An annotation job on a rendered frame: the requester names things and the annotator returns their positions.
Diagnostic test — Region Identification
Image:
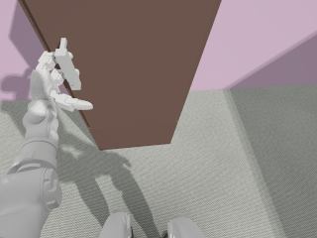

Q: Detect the left robot thigh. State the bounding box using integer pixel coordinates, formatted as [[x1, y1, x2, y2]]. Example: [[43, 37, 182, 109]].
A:
[[99, 212, 132, 238]]

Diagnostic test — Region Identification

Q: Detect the left robot upper arm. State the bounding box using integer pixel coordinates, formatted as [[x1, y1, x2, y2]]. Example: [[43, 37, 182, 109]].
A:
[[0, 168, 62, 238]]

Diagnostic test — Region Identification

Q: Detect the handle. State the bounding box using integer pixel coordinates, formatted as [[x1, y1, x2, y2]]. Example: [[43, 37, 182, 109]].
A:
[[54, 38, 81, 90]]

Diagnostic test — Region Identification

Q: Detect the robot thigh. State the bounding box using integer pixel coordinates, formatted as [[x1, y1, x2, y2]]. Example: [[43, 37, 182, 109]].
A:
[[167, 217, 206, 238], [99, 212, 132, 238]]

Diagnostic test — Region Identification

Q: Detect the left robot forearm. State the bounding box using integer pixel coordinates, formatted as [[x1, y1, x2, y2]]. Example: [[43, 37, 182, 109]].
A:
[[0, 99, 59, 180]]

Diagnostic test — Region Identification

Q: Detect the robot left hand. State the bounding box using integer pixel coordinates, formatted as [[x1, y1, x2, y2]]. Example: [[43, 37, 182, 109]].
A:
[[30, 51, 93, 112]]

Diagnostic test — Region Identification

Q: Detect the cupboard door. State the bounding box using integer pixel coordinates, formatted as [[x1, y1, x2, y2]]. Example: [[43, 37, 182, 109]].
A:
[[25, 0, 217, 129]]

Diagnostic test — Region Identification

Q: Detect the right robot thigh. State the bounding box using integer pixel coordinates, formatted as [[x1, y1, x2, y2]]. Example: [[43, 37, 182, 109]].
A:
[[167, 217, 206, 238]]

